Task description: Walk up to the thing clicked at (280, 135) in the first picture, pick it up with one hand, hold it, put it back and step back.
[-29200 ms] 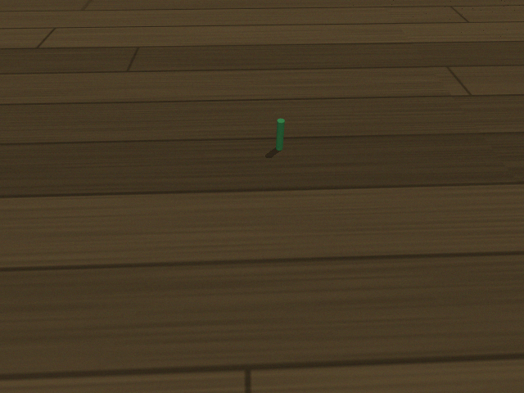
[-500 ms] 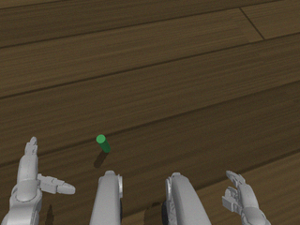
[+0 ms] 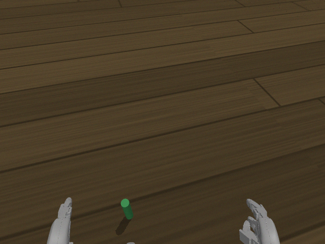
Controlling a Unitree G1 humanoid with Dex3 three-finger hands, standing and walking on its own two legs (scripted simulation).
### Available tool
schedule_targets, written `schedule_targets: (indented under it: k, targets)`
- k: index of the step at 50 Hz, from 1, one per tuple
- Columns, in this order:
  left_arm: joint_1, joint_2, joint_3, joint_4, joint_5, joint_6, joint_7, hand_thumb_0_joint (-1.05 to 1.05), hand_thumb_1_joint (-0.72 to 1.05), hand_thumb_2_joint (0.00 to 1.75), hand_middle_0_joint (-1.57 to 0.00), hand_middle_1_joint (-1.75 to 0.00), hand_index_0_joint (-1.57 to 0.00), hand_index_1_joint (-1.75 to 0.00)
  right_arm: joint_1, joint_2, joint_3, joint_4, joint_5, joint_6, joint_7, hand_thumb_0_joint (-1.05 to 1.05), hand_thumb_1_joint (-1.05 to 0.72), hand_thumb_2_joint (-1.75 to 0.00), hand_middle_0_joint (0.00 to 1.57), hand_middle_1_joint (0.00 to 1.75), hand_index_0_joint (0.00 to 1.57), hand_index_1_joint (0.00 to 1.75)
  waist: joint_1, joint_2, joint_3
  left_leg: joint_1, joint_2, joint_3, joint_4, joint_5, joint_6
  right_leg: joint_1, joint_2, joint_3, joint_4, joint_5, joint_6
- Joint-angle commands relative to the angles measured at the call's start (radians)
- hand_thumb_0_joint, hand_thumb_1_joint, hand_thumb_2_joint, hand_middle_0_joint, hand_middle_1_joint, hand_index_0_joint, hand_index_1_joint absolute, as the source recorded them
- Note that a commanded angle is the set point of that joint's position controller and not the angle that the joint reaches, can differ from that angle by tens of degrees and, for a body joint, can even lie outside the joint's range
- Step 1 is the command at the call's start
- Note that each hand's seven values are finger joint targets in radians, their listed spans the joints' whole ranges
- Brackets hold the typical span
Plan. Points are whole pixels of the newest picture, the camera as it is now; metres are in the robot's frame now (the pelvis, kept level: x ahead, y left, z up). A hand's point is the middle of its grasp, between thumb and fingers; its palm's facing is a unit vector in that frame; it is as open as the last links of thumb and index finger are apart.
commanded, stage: home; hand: left
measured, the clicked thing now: (127, 209) +0.41 +0.18 -0.61
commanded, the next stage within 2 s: stand in 1.66 s
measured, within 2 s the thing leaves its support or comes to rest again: neither
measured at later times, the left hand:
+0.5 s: hand out of the picture +0.15 +0.17 -0.04, palm faces +0.11 -0.95 -0.29, open 17.5 cm
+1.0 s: hand out of the picture +0.15 +0.17 -0.04, palm faces +0.11 -0.95 -0.28, open 17.5 cm
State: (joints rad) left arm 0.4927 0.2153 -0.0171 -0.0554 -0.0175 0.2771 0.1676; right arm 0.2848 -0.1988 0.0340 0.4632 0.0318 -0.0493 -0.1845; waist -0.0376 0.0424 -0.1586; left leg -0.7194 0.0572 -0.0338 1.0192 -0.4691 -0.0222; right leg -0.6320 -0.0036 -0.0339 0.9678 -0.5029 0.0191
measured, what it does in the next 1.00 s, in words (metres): stands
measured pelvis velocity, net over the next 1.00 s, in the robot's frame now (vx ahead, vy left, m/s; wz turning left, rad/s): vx -0.01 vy -0.01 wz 0.01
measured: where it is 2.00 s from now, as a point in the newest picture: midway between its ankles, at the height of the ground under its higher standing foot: outside the picture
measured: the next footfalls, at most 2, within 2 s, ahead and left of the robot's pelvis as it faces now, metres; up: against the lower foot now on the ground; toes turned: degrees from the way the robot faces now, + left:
none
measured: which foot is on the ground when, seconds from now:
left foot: down 0.00-1.00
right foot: down 0.00-1.00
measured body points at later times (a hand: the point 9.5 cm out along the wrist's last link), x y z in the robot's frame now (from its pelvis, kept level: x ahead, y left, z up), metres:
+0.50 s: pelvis -0.02 -0.01 +0.01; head +0.00 -0.01 +0.46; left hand +0.14 +0.22 -0.02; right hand +0.14 -0.25 -0.06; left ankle +0.02 +0.13 -0.68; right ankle -0.01 -0.14 -0.68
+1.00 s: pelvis -0.01 -0.01 +0.01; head +0.01 -0.01 +0.46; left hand +0.15 +0.22 -0.02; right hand +0.15 -0.25 -0.06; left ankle +0.02 +0.13 -0.68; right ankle -0.01 -0.14 -0.68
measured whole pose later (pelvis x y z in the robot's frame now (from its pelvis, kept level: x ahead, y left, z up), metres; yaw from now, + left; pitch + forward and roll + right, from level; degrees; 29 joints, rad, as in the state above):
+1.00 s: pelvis -0.01 -0.01 +0.01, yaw +0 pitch +7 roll -2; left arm 0.48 0.20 -0.01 -0.01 -0.01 0.25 0.13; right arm 0.28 -0.21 0.03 0.50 0.01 -0.14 -0.19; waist -0.02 0.03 -0.10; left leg -0.66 0.06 -0.04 0.96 -0.43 -0.04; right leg -0.58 0.00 -0.04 0.93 -0.48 0.00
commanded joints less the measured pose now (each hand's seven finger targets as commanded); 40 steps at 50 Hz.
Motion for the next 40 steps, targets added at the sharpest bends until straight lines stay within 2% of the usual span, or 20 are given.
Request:
schedule_targets:
  k: [1, 4, 5, 9, 10, 13, 15, 17, 18, 19, 22, 25, 28, 29, 30, 35, 37, 40]
  targets:
    - [-0.013, 0.103, 0.067, -0.200, 0.009, -0.046, 0.000, 0.00, -0.58, 0.04, -0.05, -0.05, -0.05, -0.05, -0.067, -0.121, -0.059, -0.157, -0.012, -0.074, -0.010, 0.00, -0.90, -0.90, 0.20, 0.30, 0.20, 0.30, 0.009, -0.011, -0.046, 0.147, -0.033, 0.023, -0.183, 0.210, 0.025, 0.039, 0.028, -0.035, -0.177, 0.220, -0.019]
    - [-0.012, 0.074, 0.051, -0.143, 0.016, -0.050, -0.010, 0.00, -0.58, 0.04, -0.05, -0.05, -0.05, -0.05, -0.056, -0.126, -0.064, -0.153, -0.018, -0.087, -0.009, 0.00, -0.90, -0.90, 0.20, 0.30, 0.20, 0.30, -0.006, -0.021, -0.020, 0.153, -0.031, 0.021, -0.192, 0.195, 0.024, 0.022, 0.032, -0.035, -0.177, 0.204, -0.021]
    - [-0.054, 0.079, 0.054, -0.172, 0.014, -0.056, -0.012, 0.00, -0.58, 0.04, -0.05, -0.05, -0.05, -0.05, -0.057, -0.126, -0.063, -0.149, -0.018, -0.090, -0.007, 0.00, -0.90, -0.90, 0.20, 0.30, 0.20, 0.30, -0.003, -0.001, -0.012, 0.155, -0.032, 0.020, -0.202, 0.169, 0.022, 0.018, 0.031, -0.035, -0.180, 0.179, -0.023]
    - [-0.059, 0.093, 0.061, -0.192, 0.017, -0.058, -0.013, 0.00, -0.56, 0.05, -0.05, -0.05, -0.05, -0.05, -0.065, -0.126, -0.061, -0.152, -0.022, -0.107, -0.007, 0.00, -0.90, -0.90, 0.20, 0.30, 0.20, 0.30, 0.007, 0.022, -0.055, 0.180, -0.039, 0.025, -0.205, 0.170, 0.021, 0.044, 0.027, -0.026, -0.192, 0.181, -0.023]
    - [-0.065, 0.085, 0.053, -0.183, 0.017, -0.057, -0.013, 0.00, -0.57, 0.05, -0.05, -0.05, -0.05, -0.05, -0.065, -0.126, -0.061, -0.150, -0.022, -0.109, -0.008, 0.00, -0.90, -0.90, 0.20, 0.30, 0.20, 0.30, -0.002, 0.020, -0.043, 0.187, -0.037, 0.023, -0.209, 0.171, 0.021, 0.037, 0.029, -0.028, -0.194, 0.181, -0.021]
    - [-0.054, 0.089, 0.064, -0.171, 0.016, -0.056, -0.013, 0.00, -0.57, 0.04, -0.05, -0.05, -0.05, -0.05, -0.070, -0.127, -0.059, -0.145, -0.023, -0.116, -0.009, 0.00, -0.90, -0.90, 0.20, 0.30, 0.20, 0.30, 0.006, 0.009, -0.040, 0.180, -0.038, 0.021, -0.212, 0.164, 0.022, 0.046, 0.028, -0.030, -0.202, 0.176, -0.022]
    - [-0.055, 0.086, 0.059, -0.167, 0.014, -0.056, -0.016, 0.00, -0.58, 0.04, -0.05, -0.05, -0.05, -0.05, -0.076, -0.126, -0.055, -0.142, -0.022, -0.119, -0.006, 0.00, -0.90, -0.90, 0.20, 0.30, 0.20, 0.30, 0.012, 0.016, -0.012, 0.169, -0.039, 0.022, -0.224, 0.118, 0.022, 0.033, 0.027, -0.029, -0.214, 0.130, -0.023]
    - [-0.027, 0.083, 0.062, -0.146, 0.016, -0.060, -0.018, 0.00, -0.57, 0.04, -0.05, -0.05, -0.05, -0.05, -0.070, -0.124, -0.057, -0.138, -0.024, -0.121, -0.007, 0.00, -0.90, -0.90, 0.20, 0.30, 0.20, 0.30, 0.012, -0.002, -0.030, 0.170, -0.039, 0.023, -0.219, 0.132, 0.023, 0.047, 0.029, -0.031, -0.216, 0.143, -0.021]
    - [-0.049, 0.083, 0.061, -0.157, 0.014, -0.061, -0.016, 0.00, -0.57, 0.04, -0.05, -0.05, -0.05, -0.05, -0.076, -0.130, -0.060, -0.143, -0.022, -0.123, -0.005, 0.00, -0.90, -0.90, 0.20, 0.30, 0.20, 0.30, 0.012, 0.001, -0.025, 0.171, -0.038, 0.019, -0.227, 0.122, 0.022, 0.046, 0.028, -0.030, -0.213, 0.134, -0.023]
    - [-0.036, 0.095, 0.074, -0.156, 0.014, -0.062, -0.014, 0.00, -0.58, 0.04, -0.05, -0.05, -0.05, -0.05, -0.085, -0.124, -0.055, -0.144, -0.020, -0.124, -0.004, 0.00, -0.90, -0.90, 0.20, 0.30, 0.20, 0.30, 0.025, -0.002, -0.014, 0.156, -0.043, 0.025, -0.226, 0.119, 0.023, 0.050, 0.026, -0.029, -0.219, 0.131, -0.023]
    - [-0.036, 0.083, 0.062, -0.135, 0.012, -0.063, -0.021, 0.00, -0.57, 0.04, -0.05, -0.05, -0.05, -0.05, -0.083, -0.125, -0.056, -0.147, -0.022, -0.125, -0.006, 0.00, -0.90, -0.90, 0.20, 0.30, 0.20, 0.30, 0.011, -0.021, -0.002, 0.145, -0.045, 0.033, -0.217, 0.092, 0.028, 0.035, 0.025, -0.022, -0.234, 0.110, -0.018]
    - [-0.041, 0.101, 0.076, -0.148, 0.012, -0.070, -0.020, 0.00, -0.56, 0.05, -0.05, -0.05, -0.05, -0.05, -0.085, -0.124, -0.057, -0.147, -0.021, -0.131, -0.006, 0.00, -0.90, -0.90, 0.20, 0.30, 0.20, 0.30, 0.018, -0.018, -0.025, 0.147, -0.049, 0.038, -0.210, 0.095, 0.030, 0.044, 0.022, -0.015, -0.239, 0.112, -0.017]
    - [-0.056, 0.079, 0.052, -0.150, 0.013, -0.076, -0.023, 0.00, -0.57, 0.05, -0.05, -0.05, -0.05, -0.05, -0.079, -0.129, -0.059, -0.139, -0.022, -0.134, -0.007, 0.00, -0.90, -0.90, 0.20, 0.30, 0.20, 0.30, 0.006, -0.008, -0.018, 0.163, -0.044, 0.035, -0.219, 0.087, 0.027, 0.032, 0.026, -0.017, -0.230, 0.104, -0.020]
    - [-0.045, 0.091, 0.071, -0.147, 0.014, -0.079, -0.020, 0.00, -0.56, 0.05, -0.05, -0.05, -0.05, -0.05, -0.072, -0.129, -0.062, -0.134, -0.023, -0.137, -0.008, 0.00, -0.90, -0.90, 0.20, 0.30, 0.20, 0.30, 0.013, -0.017, -0.043, 0.169, -0.042, 0.033, -0.212, 0.124, 0.027, 0.046, 0.028, -0.020, -0.220, 0.137, -0.020]
    - [-0.045, 0.095, 0.073, -0.156, 0.015, -0.080, -0.021, 0.00, -0.57, 0.04, -0.05, -0.05, -0.05, -0.05, -0.070, -0.127, -0.062, -0.135, -0.023, -0.135, -0.009, 0.00, -0.90, -0.90, 0.20, 0.30, 0.20, 0.30, 0.014, -0.025, -0.050, 0.171, -0.044, 0.036, -0.205, 0.139, 0.028, 0.053, 0.025, -0.018, -0.225, 0.153, -0.019]
    - [-0.062, 0.088, 0.060, -0.156, 0.013, -0.079, -0.025, 0.00, -0.58, 0.04, -0.05, -0.05, -0.05, -0.05, -0.074, -0.127, -0.059, -0.127, -0.025, -0.142, -0.011, 0.00, -0.90, -0.90, 0.20, 0.30, 0.20, 0.30, 0.009, -0.009, -0.022, 0.162, -0.046, 0.042, -0.204, 0.118, 0.029, 0.041, 0.021, -0.008, -0.233, 0.139, -0.015]
    - [-0.042, 0.091, 0.068, -0.143, 0.014, -0.076, -0.024, 0.00, -0.57, 0.05, -0.05, -0.05, -0.05, -0.05, -0.071, -0.126, -0.060, -0.125, -0.025, -0.142, -0.013, 0.00, -0.90, -0.90, 0.20, 0.30, 0.20, 0.30, 0.012, -0.025, -0.038, 0.167, -0.046, 0.041, -0.196, 0.152, 0.030, 0.057, 0.021, -0.011, -0.229, 0.171, -0.014]
    - [-0.030, 0.092, 0.073, -0.143, 0.013, -0.077, -0.026, 0.00, -0.57, 0.04, -0.05, -0.05, -0.05, -0.05, -0.075, -0.125, -0.058, -0.128, -0.025, -0.143, -0.012, 0.00, -0.90, -0.90, 0.20, 0.30, 0.20, 0.30, 0.017, -0.022, -0.034, 0.162, -0.047, 0.044, -0.199, 0.142, 0.030, 0.055, 0.020, -0.006, -0.232, 0.159, -0.015]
